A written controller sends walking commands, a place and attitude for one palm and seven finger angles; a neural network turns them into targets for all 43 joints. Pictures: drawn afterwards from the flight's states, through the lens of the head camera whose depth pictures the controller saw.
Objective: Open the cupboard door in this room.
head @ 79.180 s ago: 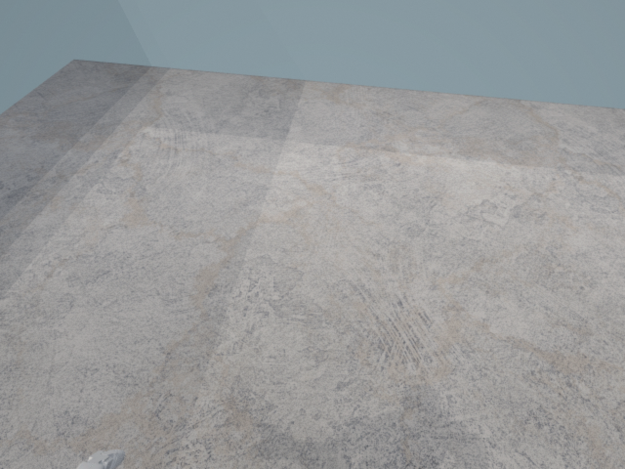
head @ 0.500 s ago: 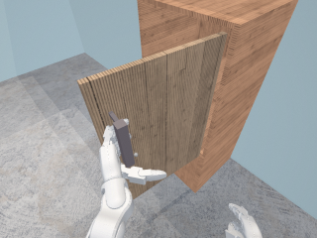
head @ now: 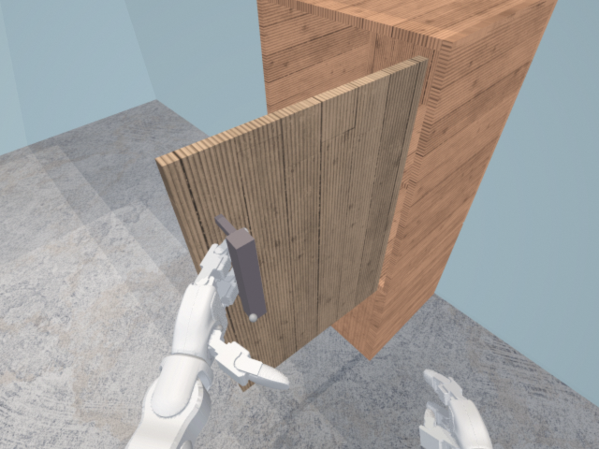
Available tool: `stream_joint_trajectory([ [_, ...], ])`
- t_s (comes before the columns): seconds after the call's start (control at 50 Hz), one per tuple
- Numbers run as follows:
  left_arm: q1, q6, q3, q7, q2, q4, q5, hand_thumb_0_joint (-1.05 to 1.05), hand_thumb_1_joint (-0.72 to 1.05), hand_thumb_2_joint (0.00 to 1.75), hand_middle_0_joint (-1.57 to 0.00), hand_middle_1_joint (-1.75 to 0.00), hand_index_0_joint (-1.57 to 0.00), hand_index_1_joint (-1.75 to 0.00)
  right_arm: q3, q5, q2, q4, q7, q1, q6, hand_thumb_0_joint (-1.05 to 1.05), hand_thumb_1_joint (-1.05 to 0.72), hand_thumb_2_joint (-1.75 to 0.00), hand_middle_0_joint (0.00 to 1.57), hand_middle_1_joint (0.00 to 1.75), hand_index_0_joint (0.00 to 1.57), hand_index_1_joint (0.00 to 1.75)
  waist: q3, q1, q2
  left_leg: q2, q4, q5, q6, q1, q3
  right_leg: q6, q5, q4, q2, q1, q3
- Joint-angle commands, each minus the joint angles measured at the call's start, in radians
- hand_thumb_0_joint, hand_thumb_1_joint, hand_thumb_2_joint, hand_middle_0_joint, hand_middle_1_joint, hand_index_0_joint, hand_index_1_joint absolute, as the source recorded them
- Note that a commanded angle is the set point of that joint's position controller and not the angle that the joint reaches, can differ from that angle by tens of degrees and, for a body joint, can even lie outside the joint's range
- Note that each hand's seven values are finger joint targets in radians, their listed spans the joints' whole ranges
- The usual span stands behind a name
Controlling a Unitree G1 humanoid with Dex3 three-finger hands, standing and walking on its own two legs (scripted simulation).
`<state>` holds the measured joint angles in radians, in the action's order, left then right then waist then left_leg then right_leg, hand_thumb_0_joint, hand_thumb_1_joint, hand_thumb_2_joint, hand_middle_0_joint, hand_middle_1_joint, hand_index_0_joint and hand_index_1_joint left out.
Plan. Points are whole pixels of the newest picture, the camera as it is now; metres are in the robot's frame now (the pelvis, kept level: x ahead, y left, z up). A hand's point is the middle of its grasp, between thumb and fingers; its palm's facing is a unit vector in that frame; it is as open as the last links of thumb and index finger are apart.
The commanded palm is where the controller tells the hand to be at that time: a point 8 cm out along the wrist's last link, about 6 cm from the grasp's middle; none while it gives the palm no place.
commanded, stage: slide the hand sideways off the handle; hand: left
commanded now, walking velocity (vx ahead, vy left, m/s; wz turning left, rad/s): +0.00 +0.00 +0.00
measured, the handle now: (239, 268) +0.32 +0.10 +0.10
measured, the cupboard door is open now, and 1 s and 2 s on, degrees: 85 85 85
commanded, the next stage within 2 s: draw the hand back to the body in 0.80 s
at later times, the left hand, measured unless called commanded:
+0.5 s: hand (204, 352) +0.21 +0.12 +0.10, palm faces -0.01 -1.00 -0.04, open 16.2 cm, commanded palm +0.17 +0.19 +0.10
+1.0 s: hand (162, 370) +0.18 +0.17 +0.09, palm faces -0.01 -1.00 -0.03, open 16.3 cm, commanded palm +0.15 +0.23 +0.11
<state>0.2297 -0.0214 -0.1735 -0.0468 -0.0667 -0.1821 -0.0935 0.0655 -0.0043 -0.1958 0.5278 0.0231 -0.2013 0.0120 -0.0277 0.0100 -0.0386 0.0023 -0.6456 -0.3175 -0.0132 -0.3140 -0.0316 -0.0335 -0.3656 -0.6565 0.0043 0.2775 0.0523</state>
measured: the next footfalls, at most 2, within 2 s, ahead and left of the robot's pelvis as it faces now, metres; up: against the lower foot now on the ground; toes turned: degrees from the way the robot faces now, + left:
none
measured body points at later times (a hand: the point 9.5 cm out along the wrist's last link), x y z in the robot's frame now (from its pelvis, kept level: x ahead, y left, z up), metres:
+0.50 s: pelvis +0.01 -0.02 -0.01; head +0.00 -0.04 +0.44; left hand +0.20 +0.18 +0.10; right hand +0.20 -0.23 -0.08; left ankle +0.02 +0.11 -0.72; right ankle -0.01 -0.10 -0.72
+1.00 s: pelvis +0.00 +0.00 -0.01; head +0.00 -0.01 +0.44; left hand +0.18 +0.22 +0.10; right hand +0.20 -0.22 -0.07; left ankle +0.02 +0.11 -0.72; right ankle -0.01 -0.10 -0.72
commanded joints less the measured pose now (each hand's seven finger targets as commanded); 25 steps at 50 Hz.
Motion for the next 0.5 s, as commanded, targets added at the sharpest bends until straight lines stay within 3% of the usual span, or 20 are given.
stream_joint_trajectory([
  [0.0, -0.100, -0.074, 0.089, -0.006, -0.071, -0.270, -0.001, 0.00, -0.50, 0.30, -0.15, -0.30, -0.15, -0.30, -0.041, -0.002, -0.095, -0.182, 0.004, 0.148, 0.056, 0.00, -0.90, -0.90, 0.20, 0.30, 0.20, 0.30, -0.107, 0.028, 0.066, 0.001, 0.087, 0.124, -0.011, 0.062, 0.041, 0.002, 0.178, 0.129, 0.004, 0.014, -0.020],
  [0.08, -0.016, -0.096, 0.121, 0.024, -0.090, -0.321, -0.028, 0.00, -0.50, 0.30, -0.15, -0.30, -0.15, -0.30, -0.045, -0.006, -0.096, -0.188, 0.010, 0.136, 0.076, 0.00, -0.90, -0.90, 0.20, 0.30, 0.20, 0.30, -0.125, 0.029, 0.040, 0.002, 0.074, 0.144, -0.012, 0.063, 0.033, 0.005, 0.216, 0.121, 0.007, 0.009, -0.023],
  [0.16, 0.028, -0.118, 0.147, 0.055, -0.107, -0.336, -0.054, 0.00, -0.50, 0.30, -0.15, -0.30, -0.15, -0.30, -0.050, -0.008, -0.103, -0.183, 0.016, 0.120, 0.098, 0.00, -0.90, -0.90, 0.20, 0.30, 0.20, 0.30, -0.115, 0.018, 0.072, 0.005, 0.055, 0.140, -0.014, 0.044, 0.035, 0.015, 0.231, 0.120, 0.005, 0.020, -0.032],
  [0.22, 0.077, -0.135, 0.171, 0.079, -0.131, -0.343, -0.067, 0.00, -0.50, 0.30, -0.15, -0.30, -0.15, -0.30, -0.054, -0.011, -0.108, -0.181, 0.021, 0.105, 0.117, 0.00, -0.90, -0.90, 0.20, 0.30, 0.20, 0.30, -0.121, 0.017, 0.058, 0.009, 0.039, 0.143, -0.016, 0.032, 0.035, 0.020, 0.246, 0.116, 0.002, 0.026, -0.042],
  [0.26, 0.051, -0.148, 0.189, 0.099, -0.149, -0.348, -0.076, 0.00, -0.50, 0.30, -0.15, -0.30, -0.15, -0.30, -0.056, -0.012, -0.114, -0.175, 0.027, 0.102, 0.127, 0.00, -0.90, -0.90, 0.20, 0.30, 0.20, 0.30, -0.109, 0.006, 0.075, 0.011, 0.030, 0.129, -0.015, 0.017, 0.037, 0.024, 0.229, 0.120, -0.002, 0.039, -0.050],
  [0.34, 0.119, -0.168, 0.219, 0.137, -0.162, -0.351, -0.102, 0.00, -0.50, 0.30, -0.15, -0.30, -0.15, -0.30, -0.058, -0.016, -0.115, -0.176, 0.033, 0.091, 0.153, 0.00, -0.90, -0.90, 0.20, 0.30, 0.20, 0.30, -0.123, 0.020, 0.044, 0.015, 0.017, 0.135, -0.014, 0.006, 0.037, 0.026, 0.248, 0.112, -0.007, 0.029, -0.059],
  [0.38, 0.149, -0.171, 0.251, 0.153, -0.187, -0.343, -0.117, 0.00, -0.50, 0.30, -0.15, -0.30, -0.15, -0.30, -0.058, -0.017, -0.120, -0.174, 0.036, 0.081, 0.162, 0.00, -0.90, -0.90, 0.20, 0.30, 0.20, 0.30, -0.124, 0.020, 0.078, 0.016, 0.007, 0.138, -0.013, -0.013, 0.043, 0.033, 0.276, 0.109, -0.012, 0.021, -0.067],
  [0.44, 0.182, -0.178, 0.275, 0.178, -0.196, -0.354, -0.133, 0.00, -0.50, 0.30, -0.15, -0.30, -0.15, -0.30, -0.061, -0.019, -0.121, -0.174, 0.039, 0.081, 0.173, 0.00, -0.90, -0.90, 0.20, 0.30, 0.20, 0.30, -0.135, 0.027, 0.048, 0.017, 0.002, 0.157, -0.011, -0.013, 0.042, 0.033, 0.312, 0.095, -0.014, 0.012, -0.066],
  [0.48, 0.218, -0.182, 0.300, 0.195, -0.209, -0.343, -0.151, 0.00, -0.50, 0.30, -0.15, -0.30, -0.15, -0.30, -0.061, -0.020, -0.125, -0.173, 0.041, 0.075, 0.181, 0.00, -0.90, -0.90, 0.20, 0.30, 0.20, 0.30, -0.121, 0.025, 0.082, 0.017, -0.005, 0.153, -0.010, -0.030, 0.045, 0.041, 0.333, 0.095, -0.017, 0.015, -0.071],
])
